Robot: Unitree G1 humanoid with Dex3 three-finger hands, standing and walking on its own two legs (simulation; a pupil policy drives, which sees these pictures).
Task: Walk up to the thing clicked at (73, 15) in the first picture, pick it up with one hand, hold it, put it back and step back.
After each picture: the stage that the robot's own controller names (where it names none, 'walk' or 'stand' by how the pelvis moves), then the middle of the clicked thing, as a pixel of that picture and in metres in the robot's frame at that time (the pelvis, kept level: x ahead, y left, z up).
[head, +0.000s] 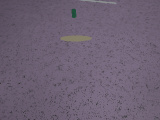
stand; (73, 13) +2.06 +0.11 -0.72
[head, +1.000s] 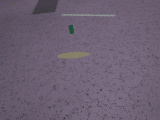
walk; (71, 29) +1.92 +0.27 -0.69
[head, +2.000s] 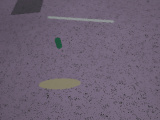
walk; (58, 43) +1.31 +0.37 -0.71
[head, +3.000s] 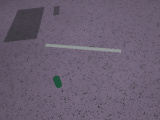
walk; (57, 81) +0.86 +0.34 -0.72
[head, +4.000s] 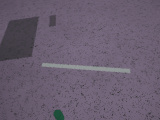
walk; (59, 116) +0.51 +0.29 -0.71
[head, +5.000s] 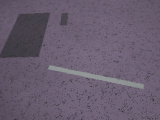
stand; out of the picture +0.37 +0.24 -0.71
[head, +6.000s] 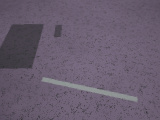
stand; out of the picture +0.33 +0.21 -0.72
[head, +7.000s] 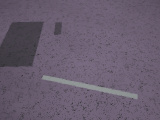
stand; out of the picture +0.33 +0.22 -0.73
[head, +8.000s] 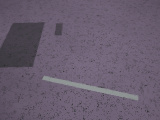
stand; out of the picture +0.33 +0.22 -0.73
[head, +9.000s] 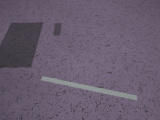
stand; out of the picture +0.33 +0.22 -0.73
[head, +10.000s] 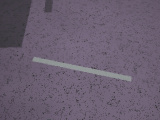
go down; out of the picture +0.34 +0.23 -0.69
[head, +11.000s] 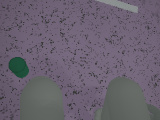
go down; (19, 68) +0.39 +0.27 -0.29
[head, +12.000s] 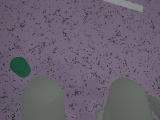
close in; (21, 67) +0.39 +0.28 -0.29
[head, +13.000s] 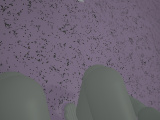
close in; out of the picture +0.37 +0.31 -0.21
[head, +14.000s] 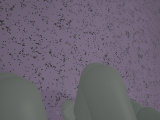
close; out of the picture +0.36 +0.31 -0.21
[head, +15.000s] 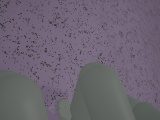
lift; out of the picture +0.34 +0.31 -0.22
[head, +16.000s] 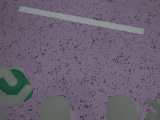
lift; (18, 86) +0.32 +0.23 -0.02
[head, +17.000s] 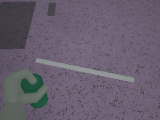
hold; (35, 91) +0.32 +0.18 -0.01
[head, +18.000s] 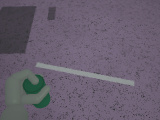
hold; (37, 92) +0.32 +0.17 +0.00
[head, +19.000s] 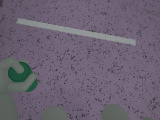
crouch; (24, 78) +0.37 +0.21 -0.07
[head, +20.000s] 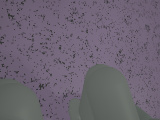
lower; out of the picture +0.37 +0.31 -0.22
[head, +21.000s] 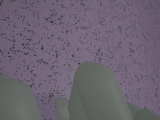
lower; out of the picture +0.37 +0.33 -0.22
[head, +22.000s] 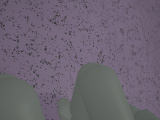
lower; out of the picture +0.36 +0.33 -0.22
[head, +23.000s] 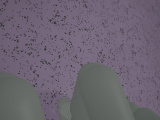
lower; out of the picture +0.36 +0.33 -0.22
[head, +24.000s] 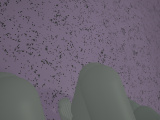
loosen; out of the picture +0.35 +0.33 -0.21
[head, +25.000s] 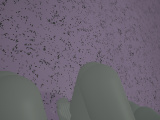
withdraw; out of the picture +0.34 +0.31 -0.22
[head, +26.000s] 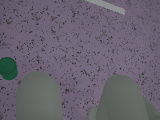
stand; (8, 69) +0.37 +0.29 -0.27
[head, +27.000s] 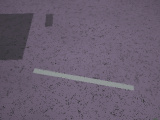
stand; out of the picture +0.32 +0.22 -0.64
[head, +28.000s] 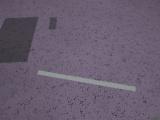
stand; out of the picture +0.34 +0.24 -0.66
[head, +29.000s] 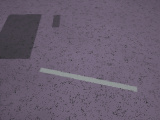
stand; out of the picture +0.34 +0.23 -0.67
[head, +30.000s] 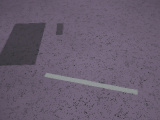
stand; out of the picture +0.38 +0.22 -0.72
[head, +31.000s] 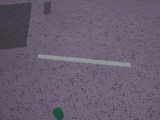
walk; (58, 114) +0.44 +0.24 -0.71
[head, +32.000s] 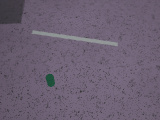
walk; (50, 80) +0.69 +0.24 -0.69
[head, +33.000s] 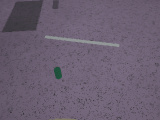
stand; (58, 73) +0.93 +0.29 -0.71
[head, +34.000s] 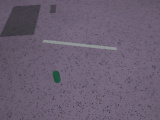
stand; (56, 77) +0.93 +0.28 -0.72
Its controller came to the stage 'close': yes
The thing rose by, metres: 0.71
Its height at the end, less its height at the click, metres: +0.00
